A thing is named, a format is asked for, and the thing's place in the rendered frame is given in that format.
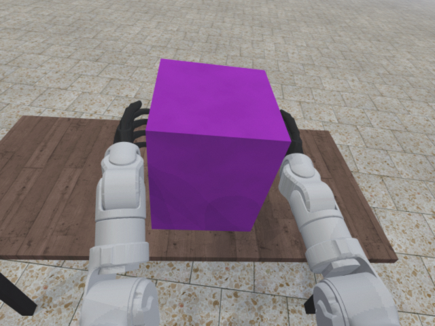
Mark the table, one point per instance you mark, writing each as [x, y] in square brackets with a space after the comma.
[49, 171]

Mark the robot left hand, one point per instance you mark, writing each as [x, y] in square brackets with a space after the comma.
[124, 132]

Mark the robot left upper arm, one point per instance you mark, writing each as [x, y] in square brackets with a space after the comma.
[121, 302]

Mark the left robot forearm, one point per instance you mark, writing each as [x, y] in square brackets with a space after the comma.
[120, 214]

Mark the right robot forearm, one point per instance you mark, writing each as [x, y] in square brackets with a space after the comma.
[331, 251]

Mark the robot right hand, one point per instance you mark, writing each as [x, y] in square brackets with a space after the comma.
[296, 144]

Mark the carton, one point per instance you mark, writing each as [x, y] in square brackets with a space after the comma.
[215, 141]

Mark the robot right upper arm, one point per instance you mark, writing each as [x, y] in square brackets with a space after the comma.
[353, 300]

